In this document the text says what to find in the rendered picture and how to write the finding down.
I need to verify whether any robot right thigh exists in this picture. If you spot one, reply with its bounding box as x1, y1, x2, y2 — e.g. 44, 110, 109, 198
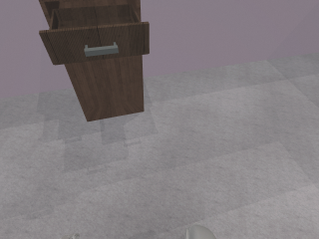
184, 225, 216, 239

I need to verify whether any handle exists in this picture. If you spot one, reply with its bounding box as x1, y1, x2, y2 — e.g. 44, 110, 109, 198
84, 42, 119, 57

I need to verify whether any drawer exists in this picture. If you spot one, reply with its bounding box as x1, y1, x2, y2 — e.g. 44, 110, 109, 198
39, 4, 150, 66

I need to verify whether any cabinet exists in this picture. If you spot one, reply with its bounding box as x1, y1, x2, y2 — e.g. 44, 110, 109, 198
39, 0, 145, 121

